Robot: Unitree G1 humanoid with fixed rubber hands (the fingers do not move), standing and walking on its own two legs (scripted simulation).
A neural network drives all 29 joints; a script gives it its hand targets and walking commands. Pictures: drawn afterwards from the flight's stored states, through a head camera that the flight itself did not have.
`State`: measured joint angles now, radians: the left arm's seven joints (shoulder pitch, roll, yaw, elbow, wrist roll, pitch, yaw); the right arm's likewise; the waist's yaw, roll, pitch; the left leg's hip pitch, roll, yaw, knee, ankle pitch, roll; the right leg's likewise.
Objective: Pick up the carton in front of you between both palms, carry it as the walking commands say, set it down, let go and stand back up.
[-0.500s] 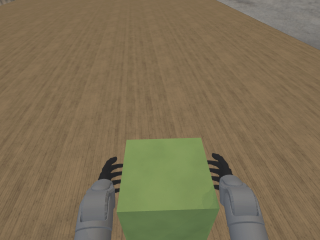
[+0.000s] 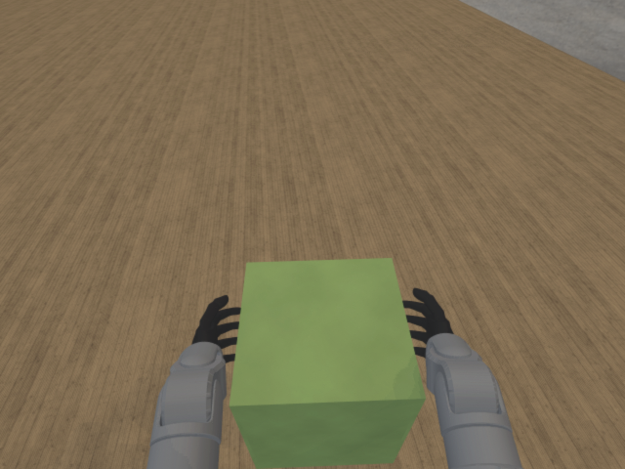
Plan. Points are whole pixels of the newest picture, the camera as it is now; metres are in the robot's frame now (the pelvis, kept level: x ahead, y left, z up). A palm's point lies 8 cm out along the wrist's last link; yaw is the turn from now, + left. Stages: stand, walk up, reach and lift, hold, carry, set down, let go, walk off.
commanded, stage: carry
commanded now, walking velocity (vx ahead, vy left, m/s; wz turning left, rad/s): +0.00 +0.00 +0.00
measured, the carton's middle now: (322, 366) +0.31 +0.00 -0.05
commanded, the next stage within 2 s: hold in 0.12 s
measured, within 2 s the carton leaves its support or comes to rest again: neither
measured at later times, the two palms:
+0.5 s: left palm (180, 378) +0.25 +0.17 +0.05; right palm (415, 332) +0.30 -0.12 +0.05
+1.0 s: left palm (201, 369) +0.25 +0.15 +0.06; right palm (433, 323) +0.31 -0.15 +0.05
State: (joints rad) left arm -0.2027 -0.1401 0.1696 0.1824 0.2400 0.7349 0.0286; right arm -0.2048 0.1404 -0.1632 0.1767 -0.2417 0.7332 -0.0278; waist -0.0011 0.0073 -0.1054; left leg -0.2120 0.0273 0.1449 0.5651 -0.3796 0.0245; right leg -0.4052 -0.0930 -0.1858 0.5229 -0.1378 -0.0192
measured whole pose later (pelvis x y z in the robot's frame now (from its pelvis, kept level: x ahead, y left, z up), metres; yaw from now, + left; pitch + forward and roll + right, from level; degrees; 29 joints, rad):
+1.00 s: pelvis +0.00 -0.05 +0.01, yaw +11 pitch -7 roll +0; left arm -0.30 -0.16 0.27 0.35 0.29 0.66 -0.01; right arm -0.28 0.16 -0.23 0.26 -0.30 0.72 -0.01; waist -0.01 0.06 0.02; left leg -0.03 0.00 -0.14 0.41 -0.27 -0.01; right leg -0.14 0.03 -0.01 0.37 -0.11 -0.03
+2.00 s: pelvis -0.05 -0.04 -0.16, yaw +13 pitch +42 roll +3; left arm -0.92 -0.09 0.45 0.67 0.22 0.25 0.07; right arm -0.88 0.06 -0.54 0.53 -0.32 0.31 0.02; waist -0.09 0.09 -0.13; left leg -1.57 -0.13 -0.08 1.36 -0.52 -0.04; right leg -1.70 0.04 0.11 1.30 -0.33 0.04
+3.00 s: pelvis -0.08 -0.04 -0.34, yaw +16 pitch +44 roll +1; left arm -1.64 0.25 0.04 1.09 -0.01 0.27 0.17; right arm -1.37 -0.15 -0.59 0.73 -0.15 0.30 -0.03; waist -0.22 0.06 0.32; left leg -2.14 -0.24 -0.07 2.06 -0.69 -0.07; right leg -2.25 0.02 0.09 1.97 -0.48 0.07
